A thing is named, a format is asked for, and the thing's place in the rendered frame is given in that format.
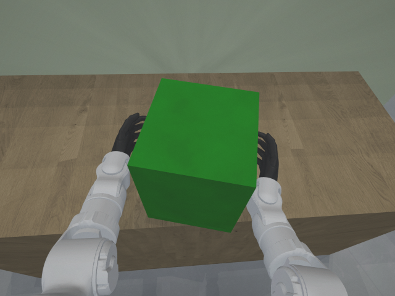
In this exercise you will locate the pedestal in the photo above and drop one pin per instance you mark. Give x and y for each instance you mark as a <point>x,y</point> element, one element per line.
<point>336,153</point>

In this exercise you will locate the robot left hand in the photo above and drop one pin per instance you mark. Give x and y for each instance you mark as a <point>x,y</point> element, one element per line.
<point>124,141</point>

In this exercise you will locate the right robot upper arm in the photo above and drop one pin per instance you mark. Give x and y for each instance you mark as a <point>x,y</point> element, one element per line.
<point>298,280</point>

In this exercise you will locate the robot right forearm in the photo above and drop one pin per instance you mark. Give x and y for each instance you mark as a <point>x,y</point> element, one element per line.
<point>276,238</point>

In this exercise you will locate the carton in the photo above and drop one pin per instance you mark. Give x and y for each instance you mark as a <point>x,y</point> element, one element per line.
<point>195,159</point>

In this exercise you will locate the left robot upper arm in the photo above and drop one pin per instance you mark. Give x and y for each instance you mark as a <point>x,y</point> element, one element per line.
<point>81,267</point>

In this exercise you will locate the robot right hand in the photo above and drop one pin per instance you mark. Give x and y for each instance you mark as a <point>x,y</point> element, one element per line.
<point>269,164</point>

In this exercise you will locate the robot left forearm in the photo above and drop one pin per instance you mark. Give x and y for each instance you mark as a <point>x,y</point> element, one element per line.
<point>103,206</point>

